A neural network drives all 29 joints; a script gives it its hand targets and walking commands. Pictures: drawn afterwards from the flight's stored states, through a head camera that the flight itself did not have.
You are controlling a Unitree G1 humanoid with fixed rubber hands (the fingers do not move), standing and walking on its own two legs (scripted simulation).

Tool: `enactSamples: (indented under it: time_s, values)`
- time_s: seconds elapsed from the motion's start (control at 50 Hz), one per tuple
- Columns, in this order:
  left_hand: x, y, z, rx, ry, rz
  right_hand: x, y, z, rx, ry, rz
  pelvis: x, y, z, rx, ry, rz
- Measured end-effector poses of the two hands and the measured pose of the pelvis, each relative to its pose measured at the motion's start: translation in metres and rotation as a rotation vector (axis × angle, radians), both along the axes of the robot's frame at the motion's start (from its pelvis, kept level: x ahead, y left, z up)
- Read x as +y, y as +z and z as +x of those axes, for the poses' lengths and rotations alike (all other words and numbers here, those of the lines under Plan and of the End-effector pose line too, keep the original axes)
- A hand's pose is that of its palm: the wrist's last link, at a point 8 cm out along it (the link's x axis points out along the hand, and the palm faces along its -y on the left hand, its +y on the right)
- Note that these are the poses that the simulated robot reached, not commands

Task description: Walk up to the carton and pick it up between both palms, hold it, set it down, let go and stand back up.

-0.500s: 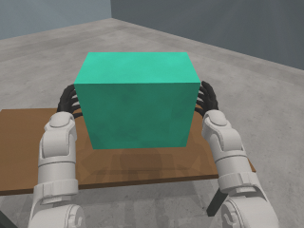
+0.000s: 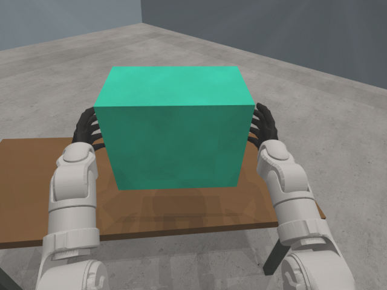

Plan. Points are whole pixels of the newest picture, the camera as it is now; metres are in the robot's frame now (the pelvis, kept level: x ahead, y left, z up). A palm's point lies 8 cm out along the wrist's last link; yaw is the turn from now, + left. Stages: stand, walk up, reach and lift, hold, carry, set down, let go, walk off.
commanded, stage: hold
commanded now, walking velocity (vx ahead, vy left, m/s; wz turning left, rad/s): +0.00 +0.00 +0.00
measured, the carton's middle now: (177, 129) +0.43 +0.01 +0.16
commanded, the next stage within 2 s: none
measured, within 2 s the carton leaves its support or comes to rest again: neither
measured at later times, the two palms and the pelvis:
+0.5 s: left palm (84, 146) +0.35 +0.20 +0.17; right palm (266, 141) +0.35 -0.17 +0.18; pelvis +0.00 +0.00 +0.00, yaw +0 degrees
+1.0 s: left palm (83, 146) +0.35 +0.20 +0.17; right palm (266, 141) +0.35 -0.17 +0.18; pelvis +0.00 +0.00 +0.00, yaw +0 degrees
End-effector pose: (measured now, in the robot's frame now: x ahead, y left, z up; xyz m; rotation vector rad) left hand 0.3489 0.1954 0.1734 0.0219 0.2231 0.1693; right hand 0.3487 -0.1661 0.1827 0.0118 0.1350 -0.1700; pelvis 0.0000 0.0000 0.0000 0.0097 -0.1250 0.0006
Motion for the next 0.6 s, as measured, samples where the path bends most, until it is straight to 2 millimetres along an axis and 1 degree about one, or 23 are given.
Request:
enactSamples:
  time_s: [0.6]
  values:
    - [0.0008,-0.0002,0.0,0.0,0.003,-0.002,0.0006,0.0006,0.0003,-0.005,0.007,0.001,0.0,0.0,0.0001,0.0,0.0,0.0]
